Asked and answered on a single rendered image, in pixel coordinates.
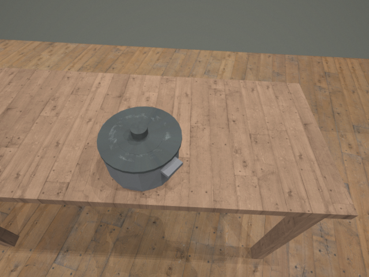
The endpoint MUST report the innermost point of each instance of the table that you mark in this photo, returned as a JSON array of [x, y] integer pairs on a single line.
[[248, 147]]

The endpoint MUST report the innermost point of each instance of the lid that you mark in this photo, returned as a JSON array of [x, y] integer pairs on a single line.
[[124, 153]]

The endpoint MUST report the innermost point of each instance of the knob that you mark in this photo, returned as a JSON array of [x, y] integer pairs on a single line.
[[139, 130]]

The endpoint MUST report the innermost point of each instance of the pot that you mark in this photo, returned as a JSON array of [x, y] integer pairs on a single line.
[[146, 181]]

